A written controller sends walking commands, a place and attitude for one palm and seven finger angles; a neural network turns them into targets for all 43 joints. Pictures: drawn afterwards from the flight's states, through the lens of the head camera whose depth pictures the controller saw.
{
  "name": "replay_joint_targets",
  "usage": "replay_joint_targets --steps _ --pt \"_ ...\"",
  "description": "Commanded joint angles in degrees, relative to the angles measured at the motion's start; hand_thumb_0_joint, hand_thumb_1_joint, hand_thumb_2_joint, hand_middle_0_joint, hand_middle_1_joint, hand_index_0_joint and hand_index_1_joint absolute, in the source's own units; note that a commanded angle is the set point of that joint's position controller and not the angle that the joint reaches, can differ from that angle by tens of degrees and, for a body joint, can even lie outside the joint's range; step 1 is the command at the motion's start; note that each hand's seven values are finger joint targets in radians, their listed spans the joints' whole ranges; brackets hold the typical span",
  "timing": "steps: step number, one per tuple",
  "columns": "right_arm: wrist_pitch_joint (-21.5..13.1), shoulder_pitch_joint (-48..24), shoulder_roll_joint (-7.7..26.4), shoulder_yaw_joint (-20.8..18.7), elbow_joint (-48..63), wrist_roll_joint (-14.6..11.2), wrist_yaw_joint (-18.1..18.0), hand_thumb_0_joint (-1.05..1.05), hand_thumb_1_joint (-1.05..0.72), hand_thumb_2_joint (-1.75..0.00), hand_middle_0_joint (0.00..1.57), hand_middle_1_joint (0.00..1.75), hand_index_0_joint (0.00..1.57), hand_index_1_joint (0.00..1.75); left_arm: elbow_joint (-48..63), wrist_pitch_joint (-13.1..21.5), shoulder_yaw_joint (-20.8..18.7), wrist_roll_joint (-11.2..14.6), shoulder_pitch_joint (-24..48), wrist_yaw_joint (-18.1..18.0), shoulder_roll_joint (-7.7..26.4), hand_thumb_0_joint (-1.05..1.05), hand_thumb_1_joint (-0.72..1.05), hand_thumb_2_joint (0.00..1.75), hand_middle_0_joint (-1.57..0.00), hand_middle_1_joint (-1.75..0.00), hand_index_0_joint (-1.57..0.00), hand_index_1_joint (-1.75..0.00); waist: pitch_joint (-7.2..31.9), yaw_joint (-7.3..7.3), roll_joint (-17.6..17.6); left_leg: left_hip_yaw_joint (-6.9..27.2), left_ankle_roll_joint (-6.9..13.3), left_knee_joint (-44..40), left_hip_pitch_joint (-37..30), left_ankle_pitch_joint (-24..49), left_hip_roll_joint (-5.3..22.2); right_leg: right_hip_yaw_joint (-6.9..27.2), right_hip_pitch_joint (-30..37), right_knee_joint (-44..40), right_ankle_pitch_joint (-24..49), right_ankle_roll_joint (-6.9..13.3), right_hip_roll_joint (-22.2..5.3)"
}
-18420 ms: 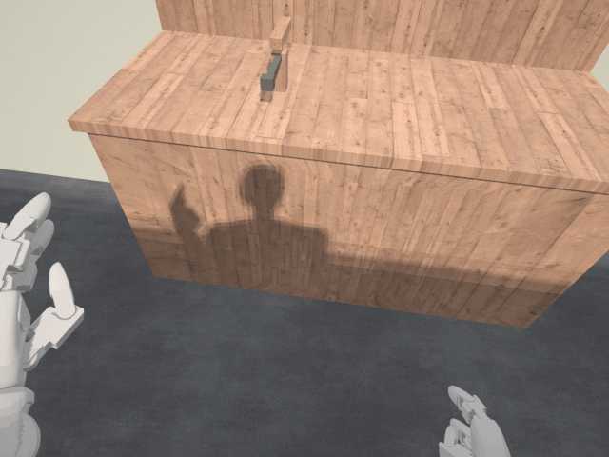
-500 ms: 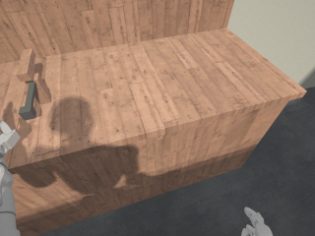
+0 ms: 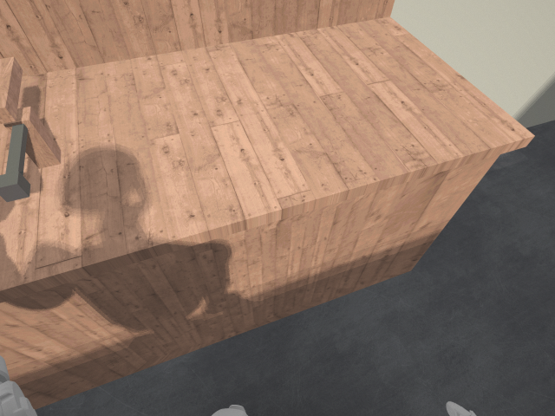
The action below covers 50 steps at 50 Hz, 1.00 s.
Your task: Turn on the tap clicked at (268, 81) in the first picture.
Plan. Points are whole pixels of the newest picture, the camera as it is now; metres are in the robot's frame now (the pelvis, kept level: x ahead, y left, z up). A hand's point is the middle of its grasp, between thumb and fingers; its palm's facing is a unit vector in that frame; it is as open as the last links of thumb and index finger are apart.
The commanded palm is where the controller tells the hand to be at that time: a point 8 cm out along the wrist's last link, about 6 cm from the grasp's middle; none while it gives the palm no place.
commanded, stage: reach beside the lever's end, fingers flat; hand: left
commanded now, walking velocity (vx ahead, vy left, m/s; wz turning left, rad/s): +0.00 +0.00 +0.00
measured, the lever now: (12, 186) +0.37 +0.39 +0.11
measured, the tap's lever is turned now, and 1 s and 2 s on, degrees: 0 1 10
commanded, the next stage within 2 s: push the lever round in 0.82 s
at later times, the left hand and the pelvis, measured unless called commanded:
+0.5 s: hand out of the picture +0.32 +0.41 +0.11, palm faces +0.63 -0.78 -0.06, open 7.8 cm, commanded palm +0.28 +0.43 +0.11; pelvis +0.01 +0.02 +0.00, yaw +1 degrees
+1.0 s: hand out of the picture +0.31 +0.40 +0.12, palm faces +0.66 -0.75 -0.07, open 7.8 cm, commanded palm +0.27 +0.42 +0.12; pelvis +0.01 +0.00 +0.00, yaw +0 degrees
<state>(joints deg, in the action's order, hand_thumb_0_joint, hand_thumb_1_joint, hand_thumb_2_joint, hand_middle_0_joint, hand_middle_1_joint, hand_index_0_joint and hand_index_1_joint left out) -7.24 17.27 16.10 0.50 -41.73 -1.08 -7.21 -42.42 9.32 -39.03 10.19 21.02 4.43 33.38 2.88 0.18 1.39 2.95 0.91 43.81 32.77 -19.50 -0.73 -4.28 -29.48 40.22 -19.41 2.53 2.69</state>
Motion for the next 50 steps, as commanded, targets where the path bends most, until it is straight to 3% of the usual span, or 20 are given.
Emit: replay_joint_targets --steps 1,3,4,5,7,8,13,18,21,25,28,29,32,34,36,37,41,45,48,50 --pt "-2.45 0.77 8.9 -3.04 7.06 -0.14 -0.81 0.0 -0.9 -0.9 0.2 0.3 0.2 0.3 11.68 4.75 -3.74 0.63 13.53 0.22 21.42 0.0 0.9 0.9 -0.15 -0.15 -0.15 -0.15 18.22 0.87 5.86 1.43 1.08 -6.11 -9.12 11.62 -0.54 3.94 7.1 -4.89 10.78 -1.24 -0.15" --pt "-2.16 0.36 8.69 -2.81 7.83 -0.18 -0.56 0.0 -0.9 -0.9 0.2 0.3 0.2 0.3 12.81 4.35 -3.98 0.51 13.27 -0.38 21.47 0.0 0.9 0.9 -0.15 -0.15 -0.15 -0.15 18.38 1.22 5.38 1.33 1.13 -6.29 -8.32 11.9 -0.68 3.78 7.94 -4.52 11.24 -1.36 -0.23" --pt "-2.02 0.51 8.89 -2.97 7.83 -0.06 -0.49 0.0 -0.9 -0.9 0.2 0.3 0.2 0.3 12.88 4.28 -6.19 0.3 12.13 -1.01 23.57 0.0 0.9 0.9 -0.15 -0.15 -0.15 -0.15 18.45 1.76 4.79 1.52 1.14 -6.16 -8.09 12.78 -0.51 3.66 8.7 -4.29 11.87 -1.26 -0.1" --pt "-1.96 0.16 8.5 -2.79 8.45 -0.01 -0.22 0.0 -0.9 -0.9 0.2 0.3 0.2 0.3 13.45 4.01 -5.65 0.37 10.23 -1.33 22.22 0.0 0.9 0.9 -0.15 -0.15 -0.15 -0.15 18.49 2.29 5.67 1.31 1.1 -6.27 -8.2 14.0 -0.66 3.6 9.2 -4.1 12.9 -1.25 -0.19" --pt "-1.76 -0.15 8.41 -2.72 9.11 0.19 0.18 0.0 -0.9 -0.9 0.2 0.3 0.2 0.3 15.85 3.75 -7.06 -0.06 8.74 -2.1 23.36 0.0 0.9 0.9 -0.15 -0.15 -0.15 -0.15 18.25 2.7 7.49 1.36 0.89 -6.37 -8.62 15.19 -0.58 3.35 9.03 -3.82 13.11 -1.1 0.0" --pt "-1.6 -0.47 8.29 -2.63 9.34 0.09 0.22 0.0 -0.9 -0.9 0.2 0.3 0.2 0.3 17.04 3.8 -6.4 -0.44 9.11 -2.37 22.99 0.0 0.9 0.9 -0.15 -0.15 -0.15 -0.15 17.4 2.23 8.58 1.4 0.75 -6.62 -9.03 15.0 -0.34 3.21 8.19 -3.9 12.28 -1.0 0.16" --pt "-1.34 -0.83 8.27 -2.86 9.66 0.11 0.35 0.0 -0.9 -0.9 0.2 0.3 0.2 0.3 19.53 3.76 -6.56 0.34 5.99 -2.14 21.02 0.0 0.9 0.9 -0.15 -0.15 -0.15 -0.15 15.71 1.57 6.51 1.52 0.72 -6.59 -9.47 16.6 0.02 2.86 7.8 -4.08 13.01 -1.0 0.57" --pt "-1.91 -1.3 8.28 -2.75 8.66 -0.47 -0.69 0.0 -0.9 -0.9 0.2 0.3 0.2 0.3 19.27 2.03 0.32 1.31 10.65 -0.13 14.28 0.0 0.9 0.9 -0.15 -0.15 -0.15 -0.15 11.99 -0.61 6.95 2.86 0.25 -7.86 -11.48 12.24 0.36 2.36 3.13 -5.47 8.18 -0.82 0.65" --pt "-2.33 -1.31 8.54 -2.64 7.83 -0.64 -1.44 0.0 -0.9 -0.9 0.2 0.3 0.2 0.3 18.47 0.91 0.95 0.91 14.61 -0.14 15.22 0.0 0.9 0.9 -0.15 -0.15 -0.15 -0.15 11.49 -1.48 5.94 3.48 0.19 -8.45 -11.61 9.44 0.37 2.32 2.12 -6.13 6.52 -0.78 0.36" --pt "-3.19 -1.62 8.24 -2.46 7.66 -0.13 -1.6 0.0 -0.9 -0.9 0.2 0.3 0.2 0.3 21.95 1.88 2.64 -0.07 17.28 -1.81 14.29 0.0 0.9 0.9 -0.15 -0.15 -0.15 -0.15 15.74 -0.95 7.74 4.52 -0.74 -8.61 -15.0 11.13 0.48 2.0 2.28 -5.47 6.69 -0.54 0.22" --pt "-3.66 -1.96 7.86 -2.29 7.69 0.35 -1.15 0.0 -0.9 -0.9 0.2 0.3 0.2 0.3 23.93 3.08 1.92 -0.99 15.77 -3.65 14.56 0.0 0.9 0.9 -0.15 -0.15 -0.15 -0.15 17.7 0.24 11.23 5.07 -1.79 -8.55 -17.37 14.68 0.74 1.73 2.43 -4.87 7.4 -0.22 0.28" --pt "-3.69 -1.84 8.09 -2.36 7.68 0.52 -1.01 0.0 -0.9 -0.9 0.2 0.3 0.2 0.3 24.82 3.24 1.02 -1.23 15.14 -4.24 15.64 0.0 0.9 0.9 -0.15 -0.15 -0.15 -0.15 18.48 0.8 10.45 5.16 -1.94 -8.32 -17.65 16.74 0.86 1.6 3.38 -4.85 8.09 -0.16 0.41" --pt "-3.55 -2.21 7.5 -2.44 8.06 0.47 -0.4 0.0 -0.9 -0.9 0.2 0.3 0.2 0.3 23.48 2.09 -0.4 -0.38 7.92 -4.87 14.12 0.0 0.9 0.9 -0.15 -0.15 -0.15 -0.15 19.02 2.14 8.22 3.75 -1.71 -7.49 -16.67 22.82 0.73 1.66 6.58 -4.8 12.13 -0.48 0.28" --pt "-2.89 -2.28 7.85 -2.36 8.18 0.25 -0.25 0.0 -0.9 -0.9 0.2 0.3 0.2 0.3 20.7 0.32 -3.64 0.07 4.58 -4.58 16.94 0.0 0.9 0.9 -0.15 -0.15 -0.15 -0.15 17.54 3.12 5.12 2.76 -0.93 -7.3 -12.94 22.77 0.33 1.81 9.45 -4.95 14.56 -0.6 0.18" --pt "-2.15 -2.59 7.59 -2.34 8.92 -0.03 -0.11 0.0 -0.9 -0.9 0.2 0.3 0.2 0.3 20.23 -1.21 -4.97 0.46 5.01 -4.33 17.91 0.0 0.9 0.9 -0.15 -0.15 -0.15 -0.15 16.68 3.04 3.56 1.97 -0.41 -7.74 -10.81 21.15 0.01 1.87 11.07 -5.18 15.89 -0.9 -0.06" --pt "-2.01 -3.01 7.42 -2.21 9.23 -0.14 -0.06 0.0 -0.9 -0.9 0.2 0.3 0.2 0.3 21.12 -1.43 -3.15 0.42 6.53 -4.09 16.16 0.0 0.9 0.9 -0.15 -0.15 -0.15 -0.15 15.69 2.26 3.6 1.64 -0.18 -7.82 -10.74 20.21 -0.08 2.0 10.72 -5.35 16.12 -1.04 -0.06" --pt "-1.93 -2.78 7.29 -2.58 9.61 0.14 0.33 0.0 -0.9 -0.9 0.2 0.3 0.2 0.3 27.25 0.25 -2.73 -0.56 5.65 -4.37 16.06 0.0 0.9 0.9 -0.15 -0.15 -0.15 -0.15 17.46 2.2 9.26 1.58 -0.39 -7.04 -14.38 24.97 0.24 2.48 9.76 -4.91 16.95 -0.79 0.25" --pt "-1.82 -2.9 7.56 -2.69 8.19 -0.08 -0.12 0.0 -0.9 -0.9 0.2 0.3 0.2 0.3 24.74 1.2 -0.74 0.55 6.96 -3.1 13.43 0.0 0.9 0.9 -0.15 -0.15 -0.15 -0.15 13.35 0.04 5.31 1.45 0.29 -6.88 -12.19 17.69 0.12 2.76 7.13 -5.52 14.18 -1.0 0.39" --pt "-1.96 -2.88 7.91 -2.58 7.3 -0.51 -1.09 0.0 -0.9 -0.9 0.2 0.3 0.2 0.3 19.66 0.78 -1.2 1.98 9.72 -1.24 14.2 0.0 0.9 0.9 -0.15 -0.15 -0.15 -0.15 11.11 -0.61 3.11 1.52 0.69 -7.69 -9.29 10.73 -0.33 3.1 6.24 -6.51 10.44 -1.16 -0.08" --pt "-2.11 -2.96 8.08 -2.51 7.22 -0.7 -1.53 0.0 -0.9 -0.9 0.2 0.3 0.2 0.3 19.93 0.56 -1.22 1.73 12.39 -0.42 16.17 0.0 0.9 0.9 -0.15 -0.15 -0.15 -0.15 12.84 -0.4 4.37 1.08 0.99 -7.6 -9.26 9.96 -0.51 3.81 7.26 -6.68 10.48 -1.29 -0.55"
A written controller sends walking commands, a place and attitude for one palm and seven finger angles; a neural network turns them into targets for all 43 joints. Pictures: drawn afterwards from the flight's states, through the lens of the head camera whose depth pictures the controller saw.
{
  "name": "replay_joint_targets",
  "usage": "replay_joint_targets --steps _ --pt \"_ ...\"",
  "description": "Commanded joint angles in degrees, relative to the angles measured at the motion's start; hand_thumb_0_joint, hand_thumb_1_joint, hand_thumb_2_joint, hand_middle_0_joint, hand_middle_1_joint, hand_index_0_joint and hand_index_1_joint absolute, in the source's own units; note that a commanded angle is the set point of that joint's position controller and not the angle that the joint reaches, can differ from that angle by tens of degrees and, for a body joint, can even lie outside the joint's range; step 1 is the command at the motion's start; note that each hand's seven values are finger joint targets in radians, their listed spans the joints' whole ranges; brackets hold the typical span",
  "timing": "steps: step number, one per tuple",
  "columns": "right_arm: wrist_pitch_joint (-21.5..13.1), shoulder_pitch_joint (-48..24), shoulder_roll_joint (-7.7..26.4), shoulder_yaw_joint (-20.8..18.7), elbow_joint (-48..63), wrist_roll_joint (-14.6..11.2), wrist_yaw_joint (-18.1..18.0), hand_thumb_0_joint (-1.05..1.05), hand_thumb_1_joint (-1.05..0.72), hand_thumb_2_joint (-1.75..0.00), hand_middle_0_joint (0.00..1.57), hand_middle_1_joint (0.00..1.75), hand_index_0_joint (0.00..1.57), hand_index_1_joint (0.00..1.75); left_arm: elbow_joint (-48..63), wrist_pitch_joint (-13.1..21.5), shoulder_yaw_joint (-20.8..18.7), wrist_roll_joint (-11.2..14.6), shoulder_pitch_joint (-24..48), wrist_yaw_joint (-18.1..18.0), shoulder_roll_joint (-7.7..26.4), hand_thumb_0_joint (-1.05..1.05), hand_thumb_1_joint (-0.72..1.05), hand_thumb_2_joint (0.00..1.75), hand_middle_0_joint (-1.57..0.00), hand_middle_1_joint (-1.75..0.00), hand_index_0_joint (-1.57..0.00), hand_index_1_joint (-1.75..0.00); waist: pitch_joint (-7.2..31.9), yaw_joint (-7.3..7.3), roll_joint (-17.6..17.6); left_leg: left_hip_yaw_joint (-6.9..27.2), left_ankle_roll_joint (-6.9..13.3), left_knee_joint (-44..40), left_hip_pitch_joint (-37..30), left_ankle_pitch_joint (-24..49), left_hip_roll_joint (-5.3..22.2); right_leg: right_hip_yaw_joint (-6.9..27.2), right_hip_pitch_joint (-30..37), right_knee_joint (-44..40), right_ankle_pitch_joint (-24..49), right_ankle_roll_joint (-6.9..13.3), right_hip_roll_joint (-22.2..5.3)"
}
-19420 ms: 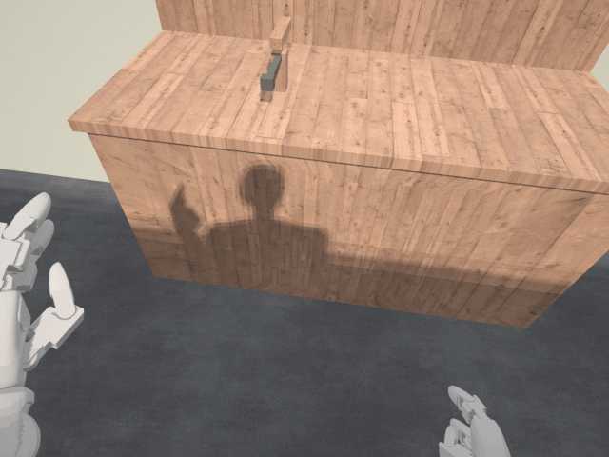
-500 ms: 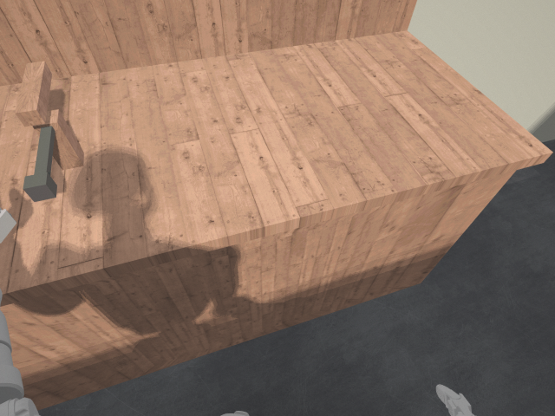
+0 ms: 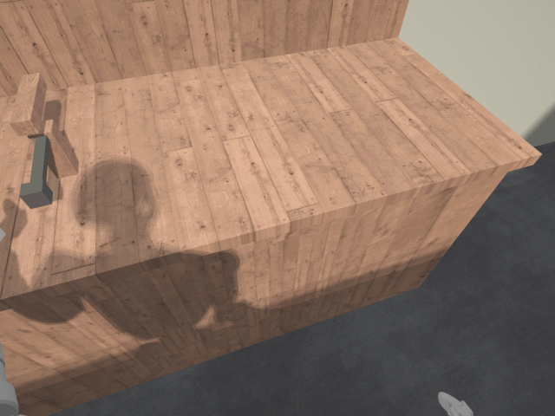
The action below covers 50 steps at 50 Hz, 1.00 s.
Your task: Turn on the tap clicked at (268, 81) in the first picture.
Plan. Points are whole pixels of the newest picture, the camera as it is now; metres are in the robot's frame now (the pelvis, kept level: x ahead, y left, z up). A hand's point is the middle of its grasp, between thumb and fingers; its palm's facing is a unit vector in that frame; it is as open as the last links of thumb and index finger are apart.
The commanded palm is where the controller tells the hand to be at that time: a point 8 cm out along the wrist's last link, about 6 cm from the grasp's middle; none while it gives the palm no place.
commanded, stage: push the lever round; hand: left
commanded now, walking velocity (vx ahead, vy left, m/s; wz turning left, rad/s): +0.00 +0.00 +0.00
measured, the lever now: (36, 194) +0.37 +0.38 +0.11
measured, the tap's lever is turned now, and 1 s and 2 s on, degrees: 1 10 28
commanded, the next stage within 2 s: none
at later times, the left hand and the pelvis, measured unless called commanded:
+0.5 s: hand (31, 214) +0.33 +0.37 +0.11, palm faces +0.63 -0.78 -0.08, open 7.8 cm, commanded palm +0.28 +0.40 +0.11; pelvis -0.01 +0.00 +0.00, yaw -1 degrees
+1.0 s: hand (54, 210) +0.34 +0.34 +0.11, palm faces +0.65 -0.75 -0.04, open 7.7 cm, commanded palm +0.29 +0.36 +0.11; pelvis +0.00 +0.01 +0.00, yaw +0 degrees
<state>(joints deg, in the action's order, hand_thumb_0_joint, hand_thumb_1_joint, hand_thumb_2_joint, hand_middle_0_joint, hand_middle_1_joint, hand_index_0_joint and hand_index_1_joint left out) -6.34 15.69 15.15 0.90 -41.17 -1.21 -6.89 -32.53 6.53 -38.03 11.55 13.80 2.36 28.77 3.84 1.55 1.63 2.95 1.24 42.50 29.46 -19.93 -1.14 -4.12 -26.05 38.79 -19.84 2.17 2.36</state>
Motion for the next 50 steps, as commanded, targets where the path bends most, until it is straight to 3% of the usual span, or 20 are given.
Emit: replay_joint_targets --steps 1,4,6,8,9,11,14,18,19,20,22,24,28,29,33,38,41,45,47,50 --pt "-3.13 -1.29 8.98 -2.79 6.69 -0.5 -2.01 0.0 -0.9 -0.9 0.2 0.3 0.2 0.3 9.79 3.21 -1.55 -0.01 21.11 1.78 20.92 0.0 0.9 0.9 -0.15 -0.15 -0.15 -0.15 12.59 -1.9 4.84 1.09 0.75 -6.17 -6.23 10.26 -0.21 3.74 3.63 -5.18 10.64 -0.96 -0.29" --pt "-3.52 -0.92 8.97 -2.59 6.41 -0.22 -2.09 0.0 -0.9 -0.9 0.2 0.3 0.2 0.3 10.26 4.03 -1.17 -1.64 24.16 1.02 22.75 0.0 0.9 0.9 -0.15 -0.15 -0.15 -0.15 13.38 -2.05 6.61 1.3 0.83 -5.64 -6.56 9.78 -0.16 4.07 3.2 -5.11 9.71 -0.82 -0.31" --pt "-3.55 -0.65 8.86 -2.51 6.51 0.04 -1.92 0.0 -0.9 -0.9 0.2 0.3 0.2 0.3 8.46 4.9 -2.83 -1.96 21.75 0.27 24.11 0.0 0.9 0.9 -0.15 -0.15 -0.15 -0.15 14.54 -1.11 5.88 1.4 0.84 -5.58 -5.84 10.27 -0.2 4.13 4.39 -4.64 10.27 -0.8 -0.27" --pt "-3.45 -0.81 8.72 -2.41 6.62 0.11 -1.71 0.0 -0.9 -0.9 0.2 0.3 0.2 0.3 7.73 5.76 -2.88 -1.69 22.08 -0.19 23.69 0.0 0.9 0.9 -0.15 -0.15 -0.15 -0.15 15.22 -1.16 5.03 1.04 0.89 -5.13 -4.93 10.22 -0.17 4.31 5.07 -4.23 10.86 -1.04 -0.36" --pt "-3.4 -0.77 8.8 -2.47 6.69 0.21 -1.58 0.0 -0.9 -0.9 0.2 0.3 0.2 0.3 8.6 6.39 -4.04 -1.6 22.03 -0.45 24.93 0.0 0.9 0.9 -0.15 -0.15 -0.15 -0.15 16.58 -0.43 6.37 0.97 0.85 -4.79 -5.06 11.03 -0.15 4.62 6.31 -3.92 11.83 -0.88 -0.41" --pt "-3.42 -1.16 8.5 -2.34 7.03 -0.05 -1.23 0.0 -0.9 -0.9 0.2 0.3 0.2 0.3 7.42 6.31 -2.39 -1.21 21.04 -0.67 22.3 0.0 0.9 0.9 -0.15 -0.15 -0.15 -0.15 15.32 -0.69 6.53 0.77 0.81 -5.0 -4.83 10.73 -0.18 4.34 5.68 -3.97 11.79 -0.94 -0.37" --pt "-2.99 -1.02 8.96 -2.44 7.48 -0.26 -0.96 0.0 -0.9 -0.9 0.2 0.3 0.2 0.3 5.12 4.65 -3.0 -1.55 17.82 -1.08 22.64 0.0 0.9 0.9 -0.15 -0.15 -0.15 -0.15 13.74 -0.43 4.82 0.72 1.03 -5.28 -3.22 9.29 -0.04 4.22 5.53 -4.18 10.53 -1.05 -0.41" --pt "-2.65 -0.83 9.0 -2.5 8.19 -0.45 -0.83 0.0 -0.9 -0.9 0.2 0.3 0.2 0.3 5.91 3.19 -1.48 -1.69 20.42 -1.83 21.18 0.0 0.9 0.9 -0.15 -0.15 -0.15 -0.15 12.74 -1.14 3.3 0.7 1.16 -5.78 -2.89 8.74 0.0 4.25 5.1 -4.84 10.28 -1.36 -0.5" --pt "-2.56 -0.63 9.15 -2.64 8.09 -0.32 -0.84 0.0 -0.9 -0.9 0.2 0.3 0.2 0.3 7.22 3.72 -2.75 -2.06 20.9 -2.4 22.84 0.0 0.9 0.9 -0.15 -0.15 -0.15 -0.15 13.85 -0.91 3.21 0.92 1.2 -5.66 -3.45 9.48 0.17 4.13 5.59 -4.54 10.57 -1.24 -0.32" --pt "-2.56 -0.86 8.81 -2.65 8.12 -0.23 -0.77 0.0 -0.9 -0.9 0.2 0.3 0.2 0.3 9.26 4.35 -1.37 -2.29 21.75 -2.77 21.45 0.0 0.9 0.9 -0.15 -0.15 -0.15 -0.15 14.75 -1.1 5.5 0.6 1.16 -5.54 -4.75 10.52 0.13 4.32 5.44 -4.45 11.55 -1.18 -0.34" --pt "-2.65 -0.64 8.62 -2.7 7.88 0.06 -0.62 0.0 -0.9 -0.9 0.2 0.3 0.2 0.3 10.9 5.55 -0.73 -2.67 21.23 -3.74 20.23 0.0 0.9 0.9 -0.15 -0.15 -0.15 -0.15 15.11 -1.18 5.92 0.83 1.02 -5.46 -5.9 11.46 0.23 4.07 4.95 -4.15 11.94 -0.95 0.02" --pt "-2.59 -0.45 8.86 -2.79 7.61 0.28 -0.45 0.0 -0.9 -0.9 0.2 0.3 0.2 0.3 10.79 6.15 -1.97 -2.54 18.52 -4.28 20.63 0.0 0.9 0.9 -0.15 -0.15 -0.15 -0.15 15.52 -0.74 4.05 0.96 1.07 -5.17 -5.55 12.32 0.31 4.0 5.88 -3.83 12.8 -0.88 0.15" --pt "-2.5 -1.17 8.45 -2.7 7.2 -0.19 -0.69 0.0 -0.9 -0.9 0.2 0.3 0.2 0.3 10.2 5.31 -0.11 -1.72 19.76 -3.71 17.98 0.0 0.9 0.9 -0.15 -0.15 -0.15 -0.15 13.17 -1.54 4.81 0.68 0.95 -5.94 -4.77 9.78 0.27 4.02 4.73 -4.63 10.99 -1.06 -0.09" --pt "-2.47 -1.08 8.77 -2.75 7.06 -0.2 -0.88 0.0 -0.9 -0.9 0.2 0.3 0.2 0.3 10.03 4.99 -1.28 -1.63 19.6 -3.73 19.46 0.0 0.9 0.9 -0.15 -0.15 -0.15 -0.15 13.26 -1.36 3.43 0.63 1.2 -5.71 -4.42 9.78 0.27 4.29 5.47 -4.75 11.2 -1.05 -0.12" --pt "-2.73 -1.5 8.23 -2.64 7.37 -0.15 -1.1 0.0 -0.9 -0.9 0.2 0.3 0.2 0.3 13.45 4.19 2.01 -2.54 21.9 -4.3 16.76 0.0 0.9 0.9 -0.15 -0.15 -0.15 -0.15 14.39 -1.6 6.76 1.31 0.74 -6.75 -7.26 10.92 0.44 3.41 4.52 -4.79 10.84 -0.69 0.0" --pt "-3.24 -2.11 7.77 -2.68 7.03 0.25 -0.87 0.0 -0.9 -0.9 0.2 0.3 0.2 0.3 16.71 3.84 5.0 -2.69 21.12 -7.86 11.24 0.0 0.9 0.9 -0.15 -0.15 -0.15 -0.15 14.58 -1.66 6.18 2.2 0.19 -6.98 -9.5 13.61 0.74 2.52 4.04 -4.63 11.98 -0.46 0.16" --pt "-3.32 -2.52 7.79 -2.88 6.74 0.43 -0.7 0.0 -0.9 -0.9 0.2 0.3 0.2 0.3 18.04 3.47 4.75 -2.95 19.79 -10.13 10.54 0.0 0.9 0.9 -0.15 -0.15 -0.15 -0.15 15.42 -1.27 4.64 2.26 0.02 -7.02 -10.05 14.95 0.85 2.33 4.88 -4.63 12.79 -0.51 0.11" --pt "-2.99 -3.7 7.31 -2.87 7.02 0.72 -0.41 0.0 -0.9 -0.9 0.2 0.3 0.2 0.3 20.96 2.3 5.75 -4.04 18.13 -12.83 8.47 0.0 0.9 0.9 -0.15 -0.15 -0.15 -0.15 16.45 -0.49 5.75 1.86 -0.34 -7.03 -10.91 18.38 0.79 2.23 6.39 -4.4 14.67 -0.34 -0.19" --pt "-2.76 -4.41 6.94 -2.68 6.97 0.65 -0.26 0.0 -0.9 -0.9 0.2 0.3 0.2 0.3 21.78 1.55 7.48 -4.59 18.67 -13.89 6.56 0.0 0.9 0.9 -0.15 -0.15 -0.15 -0.15 15.08 -0.84 6.18 2.07 -0.73 -7.36 -10.96 17.89 1.0 2.02 5.55 -4.51 13.62 -0.29 -0.17" --pt "-2.45 -4.96 6.97 -2.66 6.63 0.95 -0.41 0.0 -0.9 -0.9 0.2 0.3 0.2 0.3 21.71 0.47 7.95 -5.28 19.24 -16.01 5.42 0.0 0.9 0.9 -0.15 -0.15 -0.15 -0.15 13.85 -1.16 3.98 2.27 -0.72 -7.8 -10.48 17.07 1.09 1.88 5.75 -4.88 13.27 -0.28 -0.25"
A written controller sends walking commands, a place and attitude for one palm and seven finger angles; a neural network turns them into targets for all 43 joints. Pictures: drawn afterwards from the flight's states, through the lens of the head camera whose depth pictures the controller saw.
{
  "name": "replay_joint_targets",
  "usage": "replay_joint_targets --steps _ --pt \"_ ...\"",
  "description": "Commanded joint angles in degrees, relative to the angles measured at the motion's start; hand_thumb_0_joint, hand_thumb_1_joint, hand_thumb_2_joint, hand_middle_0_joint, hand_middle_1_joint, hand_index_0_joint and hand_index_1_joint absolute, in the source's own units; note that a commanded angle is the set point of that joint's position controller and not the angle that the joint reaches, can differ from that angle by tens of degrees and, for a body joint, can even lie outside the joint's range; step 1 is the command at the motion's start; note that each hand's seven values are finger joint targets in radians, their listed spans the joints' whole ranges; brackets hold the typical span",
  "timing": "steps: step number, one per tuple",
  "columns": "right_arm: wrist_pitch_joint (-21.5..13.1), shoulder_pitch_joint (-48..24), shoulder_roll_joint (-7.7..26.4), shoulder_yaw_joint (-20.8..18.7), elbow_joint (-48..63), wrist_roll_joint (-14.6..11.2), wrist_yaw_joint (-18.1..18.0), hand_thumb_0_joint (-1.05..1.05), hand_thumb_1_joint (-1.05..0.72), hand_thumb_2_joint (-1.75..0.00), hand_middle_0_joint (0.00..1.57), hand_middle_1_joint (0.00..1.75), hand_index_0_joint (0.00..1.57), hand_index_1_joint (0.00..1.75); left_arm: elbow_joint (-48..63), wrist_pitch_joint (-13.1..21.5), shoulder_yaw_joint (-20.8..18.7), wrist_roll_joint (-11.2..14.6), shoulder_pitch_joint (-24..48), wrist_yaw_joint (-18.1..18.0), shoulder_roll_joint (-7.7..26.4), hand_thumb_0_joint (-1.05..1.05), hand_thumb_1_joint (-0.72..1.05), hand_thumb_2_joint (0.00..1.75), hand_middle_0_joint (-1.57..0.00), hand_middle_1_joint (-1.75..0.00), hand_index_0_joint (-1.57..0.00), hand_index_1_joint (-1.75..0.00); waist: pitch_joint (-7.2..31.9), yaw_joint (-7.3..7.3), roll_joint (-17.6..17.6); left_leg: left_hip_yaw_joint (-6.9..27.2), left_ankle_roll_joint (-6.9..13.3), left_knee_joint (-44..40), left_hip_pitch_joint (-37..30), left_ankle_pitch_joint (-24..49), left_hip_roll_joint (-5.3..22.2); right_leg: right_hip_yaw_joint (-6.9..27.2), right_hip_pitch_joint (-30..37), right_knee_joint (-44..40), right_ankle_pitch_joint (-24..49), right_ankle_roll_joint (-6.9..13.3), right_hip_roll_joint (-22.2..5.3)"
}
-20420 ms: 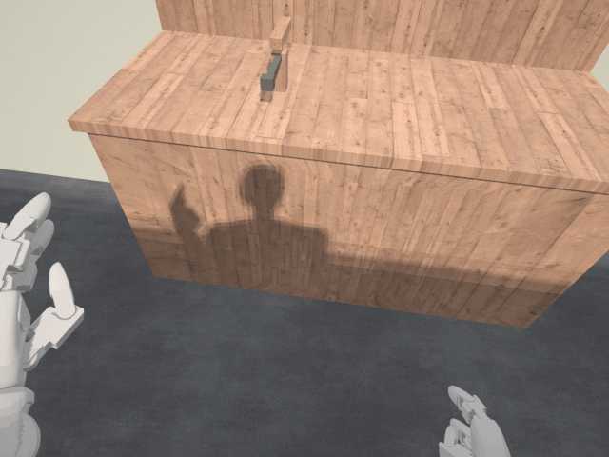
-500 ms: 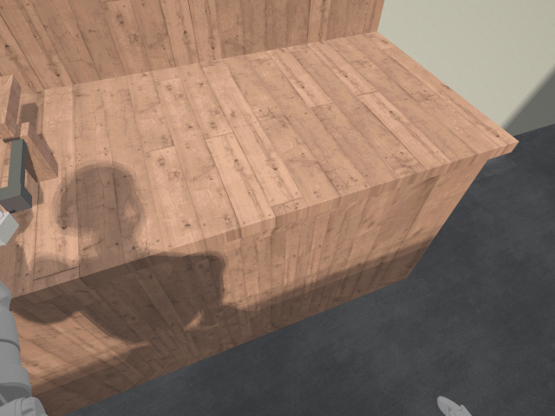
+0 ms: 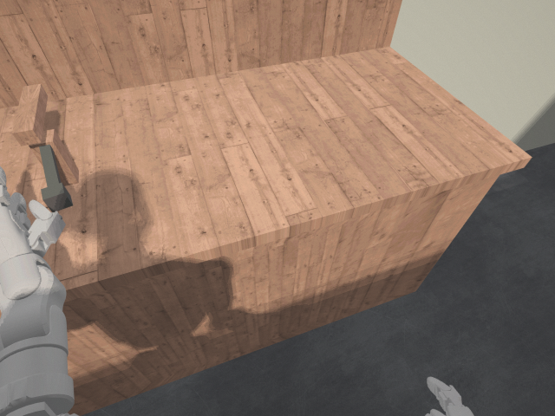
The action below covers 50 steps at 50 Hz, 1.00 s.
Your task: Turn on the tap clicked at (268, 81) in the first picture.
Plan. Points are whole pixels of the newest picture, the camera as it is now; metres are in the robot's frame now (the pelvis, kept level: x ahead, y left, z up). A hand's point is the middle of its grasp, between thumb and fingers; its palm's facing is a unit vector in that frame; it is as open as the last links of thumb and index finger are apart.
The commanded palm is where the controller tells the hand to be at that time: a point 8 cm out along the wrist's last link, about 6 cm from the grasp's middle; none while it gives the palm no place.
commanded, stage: push the lever round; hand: left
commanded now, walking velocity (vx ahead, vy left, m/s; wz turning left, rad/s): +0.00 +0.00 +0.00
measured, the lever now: (57, 197) +0.38 +0.36 +0.10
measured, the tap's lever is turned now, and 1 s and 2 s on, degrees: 10 28 61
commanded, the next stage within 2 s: none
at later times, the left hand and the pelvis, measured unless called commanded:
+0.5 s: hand (91, 207) +0.36 +0.29 +0.11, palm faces +0.74 -0.67 -0.04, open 7.7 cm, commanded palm +0.31 +0.32 +0.11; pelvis -0.01 -0.01 +0.00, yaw +0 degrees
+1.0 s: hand (121, 190) +0.39 +0.26 +0.11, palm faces +0.81 -0.59 -0.05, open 7.8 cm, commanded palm +0.34 +0.29 +0.11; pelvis -0.01 -0.02 +0.00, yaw +1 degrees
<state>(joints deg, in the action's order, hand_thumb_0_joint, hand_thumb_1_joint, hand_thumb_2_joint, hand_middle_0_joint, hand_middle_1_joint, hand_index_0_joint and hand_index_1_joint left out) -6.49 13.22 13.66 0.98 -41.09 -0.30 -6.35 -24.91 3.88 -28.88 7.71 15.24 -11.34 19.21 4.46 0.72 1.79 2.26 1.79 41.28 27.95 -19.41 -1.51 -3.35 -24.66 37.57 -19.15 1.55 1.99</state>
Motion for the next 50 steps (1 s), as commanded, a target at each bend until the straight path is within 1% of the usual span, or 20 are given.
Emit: replay_joint_targets --steps 1,4,7,8,11,15,17,19,21,27,31,37,38,39,41,43,44,45,49,50 --pt "-2.17 -2.8 8.41 -2.66 6.62 0.08 -0.98 0.0 -0.9 -0.9 0.2 0.3 0.2 0.3 14.38 2.9 -1.04 -1.57 18.54 -2.86 14.7 0.0 0.9 0.9 -0.15 -0.15 -0.15 -0.15 13.24 -0.31 3.88 2.83 -1.17 -6.55 -8.8 16.24 1.34 1.19 4.46 -3.67 12.67 0.35 0.04" --pt "-1.59 -3.23 8.37 -2.63 6.34 0.26 -1.11 0.0 -0.9 -0.9 0.2 0.3 0.2 0.3 14.22 2.3 -0.38 -2.19 19.86 -4.44 13.95 0.0 0.9 0.9 -0.15 -0.15 -0.15 -0.15 13.31 -0.56 2.42 2.81 -1.12 -6.68 -8.46 15.23 1.24 1.27 5.05 -4.03 12.33 0.36 -0.07" --pt "-1.47 -3.88 7.84 -2.63 6.27 0.44 -0.91 0.0 -0.9 -0.9 0.2 0.3 0.2 0.3 15.8 2.24 2.5 -3.25 21.29 -6.0 10.85 0.0 0.9 0.9 -0.15 -0.15 -0.15 -0.15 14.02 -0.63 5.68 3.06 -1.76 -6.93 -10.2 15.49 1.42 1.21 3.96 -3.75 11.52 0.55 -0.15" --pt "-1.41 -4.08 7.79 -2.47 6.05 0.51 -0.9 0.0 -0.9 -0.9 0.2 0.3 0.2 0.3 15.36 2.14 4.21 -3.56 22.82 -6.52 9.44 0.0 0.9 0.9 -0.15 -0.15 -0.15 -0.15 13.0 -1.33 5.7 3.38 -1.89 -7.15 -10.1 14.05 1.46 1.12 3.08 -3.94 10.43 0.55 -0.18" --pt "-1.1 -4.13 8.01 -2.53 5.38 0.83 -0.99 0.0 -0.9 -0.9 0.2 0.3 0.2 0.3 13.41 2.04 3.38 -4.23 24.95 -8.44 10.19 0.0 0.9 0.9 -0.15 -0.15 -0.15 -0.15 12.56 -1.66 3.08 3.64 -1.55 -7.28 -9.01 12.02 1.36 1.15 3.15 -4.21 9.67 0.55 -0.28" --pt "-0.62 -4.4 7.72 -2.78 5.57 1.2 -0.67 0.0 -0.9 -0.9 0.2 0.3 0.2 0.3 14.67 2.51 3.14 -4.53 23.74 -10.61 9.28 0.0 0.9 0.9 -0.15 -0.15 -0.15 -0.15 17.42 -0.36 2.78 2.88 -1.64 -6.38 -10.0 15.87 0.99 1.39 6.08 -3.6 13.07 0.58 -0.49" --pt "0.0 -4.54 7.54 -2.73 5.24 1.13 -0.6 0.0 -0.9 -0.9 0.2 0.3 0.2 0.3 12.3 2.05 3.24 -4.82 23.65 -11.43 8.91 0.0 0.9 0.9 -0.15 -0.15 -0.15 -0.15 15.09 -0.8 1.57 2.35 -1.24 -6.19 -8.07 15.21 0.91 1.54 6.17 -3.8 13.62 0.41 -0.64" --pt "0.34 -4.66 7.59 -2.9 5.52 1.32 -0.44 0.0 -0.9 -0.9 0.2 0.3 0.2 0.3 13.54 2.04 2.29 -5.61 23.74 -12.68 9.9 0.0 0.9 0.9 -0.15 -0.15 -0.15 -0.15 16.05 0.07 2.42 2.3 -1.2 -6.31 -8.01 15.69 0.78 1.67 7.33 -3.8 13.91 0.57 -0.68" --pt "0.72 -5.07 7.3 -2.94 5.66 1.22 -0.23 0.0 -0.9 -0.9 0.2 0.3 0.2 0.3 13.69 1.61 3.54 -5.93 23.9 -13.8 8.13 0.0 0.9 0.9 -0.15 -0.15 -0.15 -0.15 15.8 -0.39 3.2 1.85 -1.04 -6.22 -8.19 15.43 0.8 1.75 6.86 -3.83 13.96 0.41 -0.78" --pt "1.92 -5.46 7.39 -2.88 5.1 1.32 -0.46 0.0 -0.9 -0.9 0.2 0.3 0.2 0.3 9.09 0.82 2.88 -6.49 27.73 -16.32 8.66 0.0 0.9 0.9 -0.15 -0.15 -0.15 -0.15 12.81 -1.57 -1.09 1.31 -0.01 -6.37 -4.55 9.9 0.54 2.65 6.29 -5.26 10.95 -0.25 -1.3" --pt "2.0 -5.21 7.26 -2.97 4.81 1.75 -0.27 0.0 -0.9 -0.9 0.2 0.3 0.2 0.3 9.14 1.99 3.62 -7.8 31.2 -18.0 8.39 0.0 0.9 0.9 -0.15 -0.15 -0.15 -0.15 14.39 -1.84 2.46 1.38 0.05 -6.12 -5.46 9.35 0.36 2.87 5.6 -5.03 10.16 -0.01 -1.35" --pt "2.01 -4.58 7.28 -3.29 4.08 1.98 -0.06 0.0 -0.9 -0.9 0.2 0.3 0.2 0.3 5.98 2.98 5.49 -8.93 34.78 -20.51 6.25 0.0 0.9 0.9 -0.15 -0.15 -0.15 -0.15 14.85 -2.88 0.39 1.61 0.29 -5.6 -4.68 7.77 0.29 2.81 4.55 -4.99 9.0 -0.12 -1.43" --pt "1.84 -4.8 7.2 -3.36 4.1 2.06 0.03 0.0 -0.9 -0.9 0.2 0.3 0.2 0.3 6.4 3.21 5.81 -8.94 35.64 -20.96 5.68 0.0 0.9 0.9 -0.15 -0.15 -0.15 -0.15 15.46 -2.88 2.04 1.32 0.31 -5.23 -5.08 7.78 0.18 3.09 4.17 -4.94 9.22 -0.19 -1.48" --pt "2.0 -4.31 7.41 -3.43 3.72 2.15 -0.01 0.0 -0.9 -0.9 0.2 0.3 0.2 0.3 5.94 3.3 4.83 -9.38 36.15 -21.49 7.13 0.0 0.9 0.9 -0.15 -0.15 -0.15 -0.15 16.08 -2.7 1.67 1.76 0.2 -5.29 -5.02 8.02 0.3 2.9 4.55 -4.78 9.08 0.01 -1.37" --pt "2.2 -4.26 7.27 -3.42 3.58 2.22 0.11 0.0 -0.9 -0.9 0.2 0.3 0.2 0.3 3.8 3.07 5.15 -9.38 37.01 -22.38 6.31 0.0 0.9 0.9 -0.15 -0.15 -0.15 -0.15 16.01 -3.12 0.96 1.36 0.36 -4.86 -4.17 7.89 0.13 3.06 4.45 -4.73 9.51 -0.27 -1.64" --pt "2.66 -3.83 7.32 -3.52 3.57 2.3 0.29 0.0 -0.9 -0.9 0.2 0.3 0.2 0.3 1.54 2.58 3.75 -9.73 36.65 -23.32 7.43 0.0 0.9 0.9 -0.15 -0.15 -0.15 -0.15 15.92 -2.72 -0.38 1.27 0.38 -4.82 -2.9 8.12 0.09 3.17 5.14 -4.66 10.06 -0.38 -1.81" --pt "2.95 -3.91 7.4 -3.64 3.57 2.39 0.35 0.0 -0.9 -0.9 0.2 0.3 0.2 0.3 1.66 2.38 3.23 -10.21 36.77 -23.8 7.94 0.0 0.9 0.9 -0.15 -0.15 -0.15 -0.15 16.42 -2.33 1.14 1.2 0.31 -4.79 -3.1 8.48 0.05 3.11 5.33 -4.57 10.07 -0.22 -1.78" --pt "3.01 -3.69 7.19 -3.6 3.64 2.44 0.51 0.0 -0.9 -0.9 0.2 0.3 0.2 0.3 1.07 2.21 4.47 -10.2 38.05 -24.22 6.34 0.0 0.9 0.9 -0.15 -0.15 -0.15 -0.15 16.9 -2.82 0.43 1.12 0.36 -4.8 -3.31 8.78 0.05 3.02 5.3 -4.5 10.63 -0.41 -1.87" --pt "3.59 -3.16 7.28 -3.87 3.55 2.79 1.08 0.0 -0.9 -0.9 0.2 0.3 0.2 0.3 -0.3 2.17 2.9 -11.32 39.18 -26.43 7.32 0.0 0.9 0.9 -0.15 -0.15 -0.15 -0.15 17.39 -2.41 0.81 1.2 0.22 -4.72 -3.0 9.69 0.17 2.65 5.52 -4.16 10.86 -0.11 -1.64" --pt "3.66 -3.17 7.06 -3.8 3.53 2.79 1.29 0.0 -0.9 -0.9 0.2 0.3 0.2 0.3 -1.31 2.04 3.87 -11.35 39.28 -26.88 5.86 0.0 0.9 0.9 -0.15 -0.15 -0.15 -0.15 16.91 -2.8 0.7 1.06 0.27 -4.69 -2.94 9.81 0.22 2.59 5.05 -4.08 11.09 -0.23 -1.68"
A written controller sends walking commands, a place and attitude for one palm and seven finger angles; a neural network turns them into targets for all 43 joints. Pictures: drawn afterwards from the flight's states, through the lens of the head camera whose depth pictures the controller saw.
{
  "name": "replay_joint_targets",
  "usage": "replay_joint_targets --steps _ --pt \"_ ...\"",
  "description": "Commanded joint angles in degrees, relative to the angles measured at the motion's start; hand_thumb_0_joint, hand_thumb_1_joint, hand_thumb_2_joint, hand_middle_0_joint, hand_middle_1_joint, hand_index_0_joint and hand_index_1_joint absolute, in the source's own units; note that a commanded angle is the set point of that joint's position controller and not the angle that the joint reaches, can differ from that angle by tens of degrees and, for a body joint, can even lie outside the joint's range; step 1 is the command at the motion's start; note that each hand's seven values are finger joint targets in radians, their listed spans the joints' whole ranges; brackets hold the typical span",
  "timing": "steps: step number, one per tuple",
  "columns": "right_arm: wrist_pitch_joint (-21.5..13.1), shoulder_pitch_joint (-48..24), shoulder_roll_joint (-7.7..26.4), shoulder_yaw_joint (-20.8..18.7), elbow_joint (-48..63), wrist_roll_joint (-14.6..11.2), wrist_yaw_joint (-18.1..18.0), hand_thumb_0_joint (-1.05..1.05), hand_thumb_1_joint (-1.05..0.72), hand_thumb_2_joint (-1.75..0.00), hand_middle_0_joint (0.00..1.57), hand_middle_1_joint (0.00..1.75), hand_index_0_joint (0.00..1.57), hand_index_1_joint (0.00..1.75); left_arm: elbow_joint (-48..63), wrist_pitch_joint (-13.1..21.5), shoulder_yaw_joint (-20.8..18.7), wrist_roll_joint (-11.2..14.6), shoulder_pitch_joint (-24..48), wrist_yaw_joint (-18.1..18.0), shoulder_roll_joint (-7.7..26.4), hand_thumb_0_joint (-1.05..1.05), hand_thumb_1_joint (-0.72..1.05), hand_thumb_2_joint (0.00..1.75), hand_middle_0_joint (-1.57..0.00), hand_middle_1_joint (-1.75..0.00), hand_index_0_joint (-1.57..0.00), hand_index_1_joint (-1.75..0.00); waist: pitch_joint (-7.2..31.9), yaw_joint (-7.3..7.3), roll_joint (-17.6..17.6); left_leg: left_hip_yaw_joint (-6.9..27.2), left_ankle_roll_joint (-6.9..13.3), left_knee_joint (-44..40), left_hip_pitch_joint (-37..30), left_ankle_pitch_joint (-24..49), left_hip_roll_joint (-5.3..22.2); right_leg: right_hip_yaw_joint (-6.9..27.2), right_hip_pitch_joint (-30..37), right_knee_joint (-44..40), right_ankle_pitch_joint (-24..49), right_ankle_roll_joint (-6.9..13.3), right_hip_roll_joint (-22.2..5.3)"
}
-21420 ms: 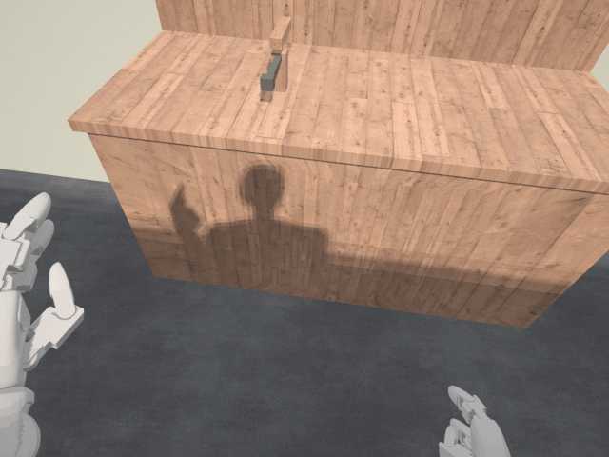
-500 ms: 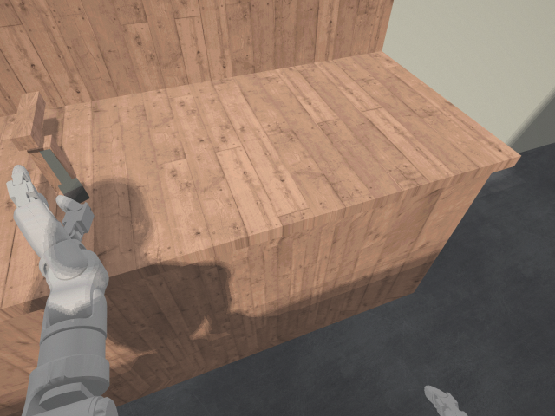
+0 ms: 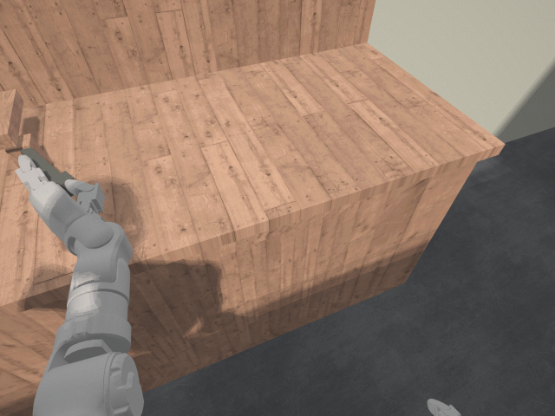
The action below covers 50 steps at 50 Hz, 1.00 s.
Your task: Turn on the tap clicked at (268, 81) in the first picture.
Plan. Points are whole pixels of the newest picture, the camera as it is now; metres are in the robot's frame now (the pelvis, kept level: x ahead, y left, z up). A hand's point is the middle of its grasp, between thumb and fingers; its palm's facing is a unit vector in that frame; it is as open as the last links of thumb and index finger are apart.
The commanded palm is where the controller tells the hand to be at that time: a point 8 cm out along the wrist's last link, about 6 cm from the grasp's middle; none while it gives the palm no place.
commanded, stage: push the lever round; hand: left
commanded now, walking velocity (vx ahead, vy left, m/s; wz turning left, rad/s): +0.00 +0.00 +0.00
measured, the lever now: (65, 185) +0.43 +0.34 +0.11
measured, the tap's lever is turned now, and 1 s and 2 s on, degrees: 28 61 59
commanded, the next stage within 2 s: lift the hand up off the lever in 1.08 s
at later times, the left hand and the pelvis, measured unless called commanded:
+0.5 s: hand (121, 172) +0.45 +0.26 +0.11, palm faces +0.84 -0.53 -0.06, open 7.9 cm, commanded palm +0.39 +0.29 +0.11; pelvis +0.00 +0.00 +0.00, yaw +0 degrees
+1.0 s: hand (136, 155) +0.49 +0.25 +0.11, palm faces +0.85 -0.51 -0.11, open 7.9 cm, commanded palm +0.43 +0.28 +0.11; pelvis +0.01 -0.01 -0.01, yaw -1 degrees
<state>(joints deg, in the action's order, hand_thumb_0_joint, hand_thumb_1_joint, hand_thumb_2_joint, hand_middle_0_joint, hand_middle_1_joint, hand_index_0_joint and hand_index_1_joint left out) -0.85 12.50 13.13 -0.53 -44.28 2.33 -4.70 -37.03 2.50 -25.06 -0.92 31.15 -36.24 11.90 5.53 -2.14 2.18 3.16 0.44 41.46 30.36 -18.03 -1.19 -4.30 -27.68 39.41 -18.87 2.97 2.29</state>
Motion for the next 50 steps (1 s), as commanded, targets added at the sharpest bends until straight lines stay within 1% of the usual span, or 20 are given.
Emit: replay_joint_targets --steps 1,4,7,9,12,13,17,19,22,25,31,34,35,37,39,42,44,47,49,50 --pt "-1.91 -2.22 7.64 -2.27 6.54 0.22 -0.27 0.0 -0.9 -0.9 0.2 0.3 0.2 0.3 9.51 3.38 0.04 -2.85 24.67 -2.45 13.23 0.0 0.9 0.9 -0.15 -0.15 -0.15 -0.15 14.91 -0.3 -1.36 0.18 1.69 -4.79 -4.36 7.46 -0.04 3.56 7.65 -6.1 10.0 -1.84 -2.06" --pt "-1.67 -1.71 7.76 -2.58 6.05 0.6 0.09 0.0 -0.9 -0.9 0.2 0.3 0.2 0.3 8.61 3.95 -0.86 -3.84 26.85 -3.82 13.94 0.0 0.9 0.9 -0.15 -0.15 -0.15 -0.15 15.41 -0.47 -0.33 0.13 1.74 -4.41 -4.51 7.87 -0.1 3.59 7.37 -6.04 10.17 -1.71 -2.03" --pt "-1.56 -1.12 7.51 -2.7 5.96 0.88 0.62 0.0 -0.9 -0.9 0.2 0.3 0.2 0.3 7.41 4.25 -0.08 -4.15 28.09 -4.9 12.24 0.0 0.9 0.9 -0.15 -0.15 -0.15 -0.15 16.62 -0.8 -0.48 -0.07 1.65 -4.18 -4.77 8.75 -0.1 3.23 7.16 -5.42 10.89 -1.75 -1.91" --pt "-1.21 -0.42 7.73 -2.91 5.45 1.11 0.71 0.0 -0.9 -0.9 0.2 0.3 0.2 0.3 5.35 4.3 -2.61 -4.52 27.68 -5.66 14.65 0.0 0.9 0.9 -0.15 -0.15 -0.15 -0.15 17.05 -0.29 -2.0 0.05 1.74 -3.9 -3.69 8.93 -0.08 3.34 8.05 -5.35 11.4 -1.79 -1.94" --pt "-0.97 -0.03 7.48 -2.88 5.49 1.22 1.2 0.0 -0.9 -0.9 0.2 0.3 0.2 0.3 4.84 4.4 -1.35 -4.78 30.46 -6.56 12.96 0.0 0.9 0.9 -0.15 -0.15 -0.15 -0.15 16.89 -1.06 -1.57 -0.32 1.76 -3.87 -3.74 9.23 -0.1 3.18 7.69 -5.15 12.02 -1.97 -2.11" --pt "-0.74 0.15 7.52 -2.97 5.43 1.25 1.29 0.0 -0.9 -0.9 0.2 0.3 0.2 0.3 3.72 4.24 -2.44 -4.98 29.69 -6.86 13.92 0.0 0.9 0.9 -0.15 -0.15 -0.15 -0.15 17.43 -0.64 -1.12 -0.22 1.62 -3.94 -3.6 9.33 -0.01 3.06 7.84 -4.95 11.62 -1.81 -2.07" --pt "-0.39 0.77 7.53 -3.05 5.0 1.58 1.83 0.0 -0.9 -0.9 0.2 0.3 0.2 0.3 1.33 4.17 -1.75 -5.59 33.13 -7.95 13.02 0.0 0.9 0.9 -0.15 -0.15 -0.15 -0.15 16.79 -1.74 -0.84 -0.33 1.81 -3.58 -3.33 8.85 0.0 2.95 6.35 -5.08 10.92 -2.0 -2.04" --pt "-0.07 1.49 7.84 -3.12 4.68 1.86 1.93 0.0 -0.9 -0.9 0.2 0.3 0.2 0.3 -0.47 4.2 -5.01 -6.28 33.25 -8.76 16.62 0.0 0.9 0.9 -0.15 -0.15 -0.15 -0.15 17.2 -0.88 -1.29 -0.19 1.83 -3.57 -2.13 8.7 -0.11 3.01 7.18 -4.96 10.76 -1.93 -2.05" --pt "0.25 2.24 7.51 -3.18 4.75 1.96 2.49 0.0 -0.9 -0.9 0.2 0.3 0.2 0.3 -1.28 4.06 -3.56 -6.8 35.04 -9.58 14.73 0.0 0.9 0.9 -0.15 -0.15 -0.15 -0.15 18.19 -1.58 -0.3 -0.62 1.8 -3.3 -2.69 9.94 0.01 2.85 6.95 -4.53 12.17 -2.01 -2.09" --pt "0.66 2.99 7.7 -3.22 4.48 2.16 2.91 0.0 -0.9 -0.9 0.2 0.3 0.2 0.3 -4.84 3.47 -5.69 -7.2 33.53 -10.49 16.31 0.0 0.9 0.9 -0.15 -0.15 -0.15 -0.15 17.48 -1.29 -1.64 -0.52 1.82 -3.37 -1.39 9.68 0.08 2.48 6.76 -4.34 11.68 -2.09 -1.99" --pt "0.78 4.38 7.89 -3.33 3.83 2.58 3.66 0.0 -0.9 -0.9 0.2 0.3 0.2 0.3 -6.44 3.62 -5.25 -8.39 39.47 -11.96 16.32 0.0 0.9 0.9 -0.15 -0.15 -0.15 -0.15 17.51 -2.65 -1.17 -0.59 2.06 -2.99 -1.05 9.15 0.23 2.45 5.25 -4.34 11.14 -2.3 -1.95" --pt "0.82 5.17 8.17 -3.54 3.36 2.81 3.83 0.0 -0.9 -0.9 0.2 0.3 0.2 0.3 -7.52 3.78 -5.93 -9.5 41.96 -12.55 17.88 0.0 0.9 0.9 -0.15 -0.15 -0.15 -0.15 18.47 -2.85 -0.08 -0.17 2.01 -2.86 -1.18 8.78 0.3 2.45 4.42 -4.15 10.15 -2.08 -1.84" --pt "0.68 5.35 7.92 -3.42 3.38 2.8 4.03 0.0 -0.9 -0.9 0.2 0.3 0.2 0.3 -8.03 3.85 -4.28 -9.63 42.9 -12.57 16.23 0.0 0.9 0.9 -0.15 -0.15 -0.15 -0.15 17.95 -3.47 0.37 -0.27 2.07 -2.81 -1.38 8.61 0.32 2.33 3.49 -4.12 9.83 -2.14 -1.76" --pt "0.44 6.17 8.04 -3.48 3.14 3.11 4.24 0.0 -0.9 -0.9 0.2 0.3 0.2 0.3 -9.39 4.13 -5.0 -9.91 42.92 -12.86 16.94 0.0 0.9 0.9 -0.15 -0.15 -0.15 -0.15 18.79 -3.58 -0.71 -0.37 2.2 -2.41 -0.93 8.66 0.33 2.35 3.58 -3.98 10.15 -2.26 -1.69" --pt "0.6 6.78 8.36 -3.68 2.95 3.17 4.25 0.0 -0.9 -0.9 0.2 0.3 0.2 0.3 -10.15 4.34 -7.17 -10.22 42.25 -12.97 19.7 0.0 0.9 0.9 -0.15 -0.15 -0.15 -0.15 20.18 -2.97 -0.51 -0.27 2.17 -2.13 -0.65 9.43 0.36 2.51 4.45 -3.64 11.21 -2.18 -1.67" --pt "0.49 7.81 8.21 -3.58 3.05 3.18 4.45 0.0 -0.9 -0.9 0.2 0.3 0.2 0.3 -11.1 4.48 -5.67 -10.14 43.81 -12.74 18.35 0.0 0.9 0.9 -0.15 -0.15 -0.15 -0.15 19.86 -3.95 -1.07 -0.73 2.32 -1.81 -0.18 9.71 0.43 2.63 4.3 -3.69 12.35 -2.55 -1.73" --pt "0.54 8.18 8.48 -3.61 2.94 3.19 4.58 0.0 -0.9 -0.9 0.2 0.3 0.2 0.3 -12.09 4.49 -6.82 -10.22 43.08 -12.63 19.63 0.0 0.9 0.9 -0.15 -0.15 -0.15 -0.15 19.67 -3.32 0.36 -0.51 2.18 -2.08 -0.12 10.01 0.41 2.5 4.38 -3.64 12.4 -2.29 -1.65" --pt "0.53 9.23 8.64 -3.51 2.96 3.1 4.61 0.0 -0.9 -0.9 0.2 0.3 0.2 0.3 -13.66 4.4 -7.45 -9.97 44.02 -12.43 21.38 0.0 0.9 0.9 -0.15 -0.15 -0.15 -0.15 19.72 -4.26 -2.14 -1.02 2.59 -1.58 1.59 9.17 0.42 3.07 5.42 -4.09 13.56 -3.02 -1.92" --pt "0.78 9.73 8.8 -3.63 3.09 3.06 4.58 0.0 -0.9 -0.9 0.2 0.3 0.2 0.3 -12.71 4.76 -8.82 -10.11 43.9 -12.28 23.35 0.0 0.9 0.9 -0.15 -0.15 -0.15 -0.15 20.94 -3.37 -0.56 -0.89 2.45 -1.86 1.15 10.3 0.35 2.98 6.57 -3.79 14.59 -2.7 -1.88" --pt "0.75 9.92 8.6 -3.49 3.15 3.0 4.73 0.0 -0.9 -0.9 0.2 0.3 0.2 0.3 -13.4 4.71 -7.69 -10.08 44.17 -12.17 22.07 0.0 0.9 0.9 -0.15 -0.15 -0.15 -0.15 20.65 -3.91 -0.15 -0.96 2.49 -1.84 0.92 10.37 0.41 2.9 5.95 -3.79 14.58 -2.81 -1.84"
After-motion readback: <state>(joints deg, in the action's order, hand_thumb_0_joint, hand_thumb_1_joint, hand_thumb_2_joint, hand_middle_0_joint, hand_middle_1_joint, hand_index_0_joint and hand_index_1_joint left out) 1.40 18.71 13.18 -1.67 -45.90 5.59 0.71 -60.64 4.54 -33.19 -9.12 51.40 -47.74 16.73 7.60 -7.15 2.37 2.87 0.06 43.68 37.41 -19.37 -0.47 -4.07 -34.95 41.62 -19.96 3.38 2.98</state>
